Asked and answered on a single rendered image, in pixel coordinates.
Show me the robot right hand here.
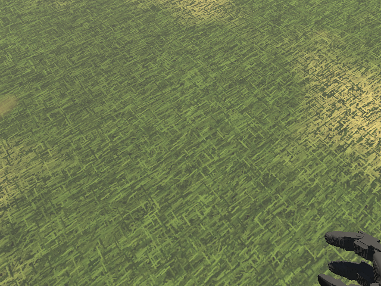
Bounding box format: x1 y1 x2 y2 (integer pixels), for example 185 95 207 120
318 231 381 286

